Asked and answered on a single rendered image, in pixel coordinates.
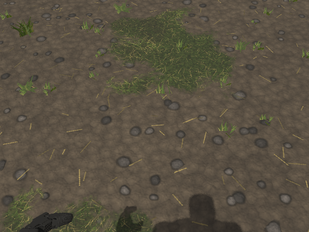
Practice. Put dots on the robot left hand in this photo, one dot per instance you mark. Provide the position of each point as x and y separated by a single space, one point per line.
45 222

